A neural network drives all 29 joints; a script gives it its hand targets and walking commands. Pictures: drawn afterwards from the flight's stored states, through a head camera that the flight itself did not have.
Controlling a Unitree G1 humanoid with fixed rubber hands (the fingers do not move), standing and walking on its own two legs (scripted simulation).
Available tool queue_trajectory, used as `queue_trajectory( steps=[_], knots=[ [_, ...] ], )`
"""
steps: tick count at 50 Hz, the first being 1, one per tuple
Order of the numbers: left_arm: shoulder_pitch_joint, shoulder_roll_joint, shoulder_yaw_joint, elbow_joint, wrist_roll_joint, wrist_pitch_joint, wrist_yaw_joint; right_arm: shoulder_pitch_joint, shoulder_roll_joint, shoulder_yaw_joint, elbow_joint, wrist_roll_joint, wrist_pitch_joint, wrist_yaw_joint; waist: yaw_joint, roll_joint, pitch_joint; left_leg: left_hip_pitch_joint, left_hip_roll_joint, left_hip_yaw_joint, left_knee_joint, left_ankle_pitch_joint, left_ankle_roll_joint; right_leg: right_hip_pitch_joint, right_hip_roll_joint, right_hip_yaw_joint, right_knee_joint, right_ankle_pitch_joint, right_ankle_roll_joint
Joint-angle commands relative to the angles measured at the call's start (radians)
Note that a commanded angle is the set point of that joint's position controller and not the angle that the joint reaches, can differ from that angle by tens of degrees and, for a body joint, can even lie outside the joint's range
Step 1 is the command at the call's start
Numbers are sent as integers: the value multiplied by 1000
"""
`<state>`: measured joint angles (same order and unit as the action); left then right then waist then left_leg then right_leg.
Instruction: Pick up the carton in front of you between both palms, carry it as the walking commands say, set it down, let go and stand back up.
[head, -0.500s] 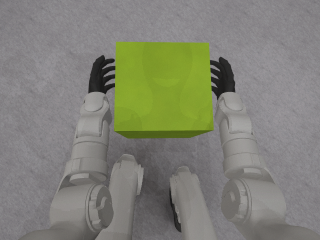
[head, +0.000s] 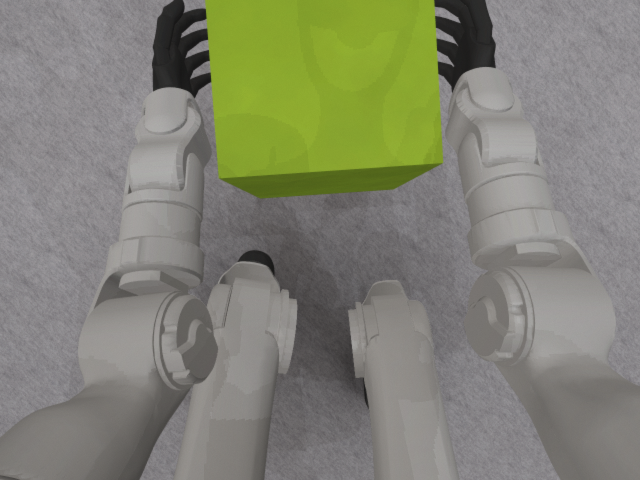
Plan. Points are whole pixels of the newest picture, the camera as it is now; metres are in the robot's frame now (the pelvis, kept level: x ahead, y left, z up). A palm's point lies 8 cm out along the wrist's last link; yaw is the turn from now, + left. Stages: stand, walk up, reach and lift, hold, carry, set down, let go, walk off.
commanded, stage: set down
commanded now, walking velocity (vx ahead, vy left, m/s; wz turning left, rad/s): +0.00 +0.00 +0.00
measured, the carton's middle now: (322, 104) +0.51 +0.05 -0.23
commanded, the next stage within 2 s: none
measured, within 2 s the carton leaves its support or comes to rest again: rests again in 1.32 s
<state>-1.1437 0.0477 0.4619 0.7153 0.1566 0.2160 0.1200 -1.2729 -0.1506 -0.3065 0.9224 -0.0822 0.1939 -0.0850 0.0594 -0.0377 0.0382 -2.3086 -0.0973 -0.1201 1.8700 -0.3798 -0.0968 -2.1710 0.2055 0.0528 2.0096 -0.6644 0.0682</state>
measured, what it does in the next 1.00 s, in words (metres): stands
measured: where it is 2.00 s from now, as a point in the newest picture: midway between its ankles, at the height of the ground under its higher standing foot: (309, 353)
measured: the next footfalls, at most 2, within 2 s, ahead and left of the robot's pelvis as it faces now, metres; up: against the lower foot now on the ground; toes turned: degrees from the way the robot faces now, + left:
none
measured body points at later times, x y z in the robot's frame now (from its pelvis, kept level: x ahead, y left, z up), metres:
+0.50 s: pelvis +0.00 -0.01 -0.03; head +0.36 -0.01 +0.24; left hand +0.51 +0.22 -0.20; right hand +0.55 -0.09 -0.21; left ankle +0.15 +0.14 -0.39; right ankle +0.07 -0.11 -0.39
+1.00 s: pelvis +0.00 +0.00 -0.04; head +0.36 -0.01 +0.22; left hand +0.51 +0.23 -0.21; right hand +0.56 -0.08 -0.22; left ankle +0.14 +0.14 -0.39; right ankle +0.07 -0.11 -0.39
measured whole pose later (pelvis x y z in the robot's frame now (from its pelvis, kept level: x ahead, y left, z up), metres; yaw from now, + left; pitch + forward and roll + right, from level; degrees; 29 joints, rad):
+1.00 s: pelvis +0.00 +0.00 -0.04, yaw -1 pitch +42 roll +2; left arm -1.32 0.21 0.55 1.02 0.12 0.14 0.01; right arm -1.45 -0.17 -0.27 1.09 -0.19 0.14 -0.04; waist 0.10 0.02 0.22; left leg -2.34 -0.03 -0.05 2.04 -0.43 -0.07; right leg -2.24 0.16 0.05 2.19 -0.68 0.04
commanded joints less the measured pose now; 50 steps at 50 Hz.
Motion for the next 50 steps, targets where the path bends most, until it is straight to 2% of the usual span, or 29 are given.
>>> queue_trajectory(
  steps=[1, 4, 5, 9, 14, 18, 24, 36, 50],
  knots=[
    [-650, -770, -456, -12, -95, -28, -206, -573, 891, 399, -50, 98, -28, 206, 48, -5, -1142, 912, -11, 216, 12, 256, 32, 281, -15, -98, -218, 249, -25],
    [-706, -749, -453, -28, -122, -37, -218, -617, 878, 424, -49, 119, -34, 194, 74, -27, -1133, 842, -2, 222, 50, 261, 32, 302, -21, -88, -187, 260, -29],
    [-710, -753, -447, -29, -135, -39, -226, -628, 887, 438, -56, 122, -35, 189, 79, -55, -1123, 819, 0, 222, 60, 276, 35, 311, -21, -88, -179, 280, -26],
    [-684, -776, -426, 20, -180, -45, -259, -661, 909, 474, -90, 125, -50, 166, 77, -140, -1115, 773, 1, 215, 105, 361, 42, 355, -26, -88, -152, 400, -21],
    [-632, -774, -379, 89, -168, -38, -297, -618, 923, 461, -63, 93, -52, 154, 73, -172, -1050, 658, 7, 217, 125, 337, 46, 365, -37, -70, -145, 448, -23],
    [-618, -747, -343, 115, -140, -39, -312, -598, 906, 433, -34, 78, -56, 159, 84, -141, -966, 604, 10, 219, 132, 315, 51, 314, -37, -55, -141, 447, -31],
    [-627, -704, -307, 135, -125, -55, -306, -609, 846, 398, 3, 69, -70, 163, 83, -117, -888, 581, 12, 209, 136, 289, 54, 242, -33, -53, -131, 391, -44],
    [-615, -614, -216, 233, -92, -73, -293, -581, 703, 299, 96, 0, -78, 185, 45, -90, -715, 542, 7, 186, 133, 213, 61, 120, -44, -59, -117, 266, -65],
    [-562, -483, -131, 323, -57, -75, -284, -465, 561, 196, 188, -105, -53, 206, -7, -74, -539, 475, 6, 164, 137, 133, 66, 83, -65, -53, -100, 207, -81]
  ],
)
